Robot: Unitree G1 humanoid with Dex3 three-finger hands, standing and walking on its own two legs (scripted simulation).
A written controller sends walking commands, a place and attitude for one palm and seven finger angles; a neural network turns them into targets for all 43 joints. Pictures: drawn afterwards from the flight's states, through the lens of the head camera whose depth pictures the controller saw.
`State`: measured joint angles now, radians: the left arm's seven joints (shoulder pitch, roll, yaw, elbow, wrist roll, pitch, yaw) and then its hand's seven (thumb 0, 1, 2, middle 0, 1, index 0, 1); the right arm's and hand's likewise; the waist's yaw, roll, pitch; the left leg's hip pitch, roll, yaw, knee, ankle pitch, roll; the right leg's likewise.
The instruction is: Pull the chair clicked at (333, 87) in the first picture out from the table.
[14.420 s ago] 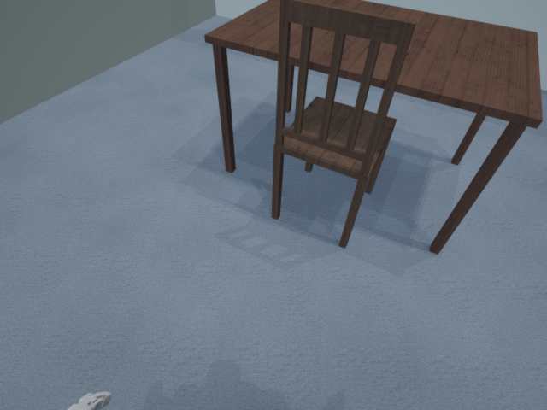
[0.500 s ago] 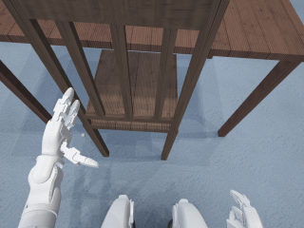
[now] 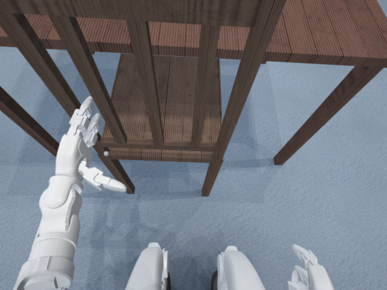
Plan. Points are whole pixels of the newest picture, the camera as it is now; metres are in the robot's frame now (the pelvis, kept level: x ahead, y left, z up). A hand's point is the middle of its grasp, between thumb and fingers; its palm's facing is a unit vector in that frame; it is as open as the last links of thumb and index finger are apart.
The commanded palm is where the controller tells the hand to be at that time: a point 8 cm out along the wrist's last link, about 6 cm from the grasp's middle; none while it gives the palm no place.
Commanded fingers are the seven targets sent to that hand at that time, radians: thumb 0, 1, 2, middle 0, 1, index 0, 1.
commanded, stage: push the fingers through the gap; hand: left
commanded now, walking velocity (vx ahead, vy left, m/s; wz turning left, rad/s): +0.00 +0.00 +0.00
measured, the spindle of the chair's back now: (151, 100) +0.48 +0.10 +0.05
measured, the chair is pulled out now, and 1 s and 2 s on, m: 0.00 0.00 0.00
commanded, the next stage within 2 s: hook a spindle and tug to test in 1.16 s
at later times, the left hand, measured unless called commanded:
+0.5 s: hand (110, 129) +0.43 +0.18 +0.01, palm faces -0.01 -1.00 -0.04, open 16.9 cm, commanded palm +0.41 +0.23 +0.01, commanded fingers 0.00 -0.50 0.30 -0.06 -0.08 -0.06 -0.08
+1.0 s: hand (116, 120) +0.46 +0.18 +0.01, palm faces -0.02 -1.00 -0.04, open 16.9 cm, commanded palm +0.43 +0.22 +0.01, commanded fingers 0.00 -0.50 0.30 -0.06 -0.08 -0.06 -0.08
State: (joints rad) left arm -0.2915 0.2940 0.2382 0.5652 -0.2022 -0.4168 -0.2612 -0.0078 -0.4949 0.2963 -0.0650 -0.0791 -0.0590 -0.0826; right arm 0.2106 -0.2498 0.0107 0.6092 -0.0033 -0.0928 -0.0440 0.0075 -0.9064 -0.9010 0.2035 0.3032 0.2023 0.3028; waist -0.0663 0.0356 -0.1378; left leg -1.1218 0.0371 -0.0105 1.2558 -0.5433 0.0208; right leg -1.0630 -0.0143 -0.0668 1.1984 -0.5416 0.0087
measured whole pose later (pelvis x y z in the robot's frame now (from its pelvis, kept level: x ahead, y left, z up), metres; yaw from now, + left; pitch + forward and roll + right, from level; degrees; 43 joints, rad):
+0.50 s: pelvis +0.00 +0.00 +0.00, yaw -1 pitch +25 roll -3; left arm -0.53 0.35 0.31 0.82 -0.16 -0.48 -0.23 -0.01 -0.50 0.30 -0.07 -0.08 -0.06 -0.08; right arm 0.24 -0.25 0.02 0.65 -0.02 -0.05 -0.04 0.01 -0.91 -0.90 0.20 0.30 0.20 0.30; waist -0.10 0.03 -0.14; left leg -1.17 0.04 -0.01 1.27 -0.54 0.02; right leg -1.11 -0.01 -0.06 1.21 -0.54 0.01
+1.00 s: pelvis +0.00 +0.00 -0.01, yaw -1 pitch +26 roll -3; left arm -0.63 0.37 0.33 0.92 -0.13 -0.49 -0.23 -0.01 -0.49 0.30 -0.07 -0.08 -0.06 -0.08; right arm 0.27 -0.25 0.01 0.65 -0.02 0.01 -0.01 0.00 -0.91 -0.90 0.20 0.30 0.20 0.30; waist -0.12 0.04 -0.13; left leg -1.19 0.05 0.00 1.27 -0.54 0.02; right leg -1.14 0.00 -0.06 1.21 -0.53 0.01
